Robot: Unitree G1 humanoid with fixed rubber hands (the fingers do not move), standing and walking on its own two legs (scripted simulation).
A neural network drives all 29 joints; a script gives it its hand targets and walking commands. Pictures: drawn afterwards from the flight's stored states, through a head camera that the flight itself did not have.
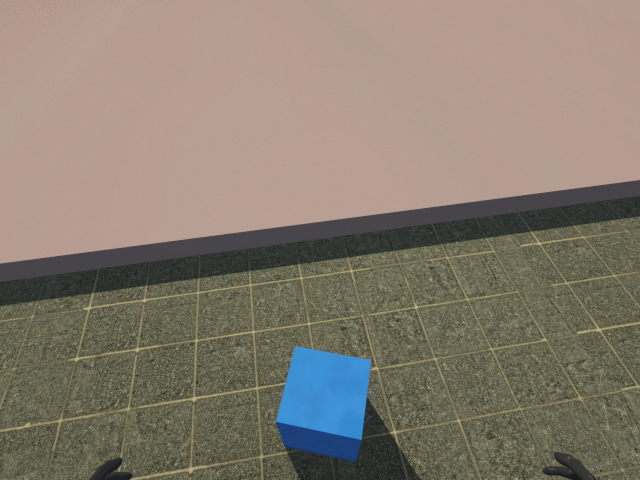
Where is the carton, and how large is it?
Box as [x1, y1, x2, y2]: [276, 346, 370, 461]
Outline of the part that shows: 295,346 276,419 276,423 284,445 355,461 361,439 370,360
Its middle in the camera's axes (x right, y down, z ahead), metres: +0.02 +0.46 +1.09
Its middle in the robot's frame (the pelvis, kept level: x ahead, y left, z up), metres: +0.41 +0.01 -0.66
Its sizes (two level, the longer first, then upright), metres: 0.210 0.200 0.250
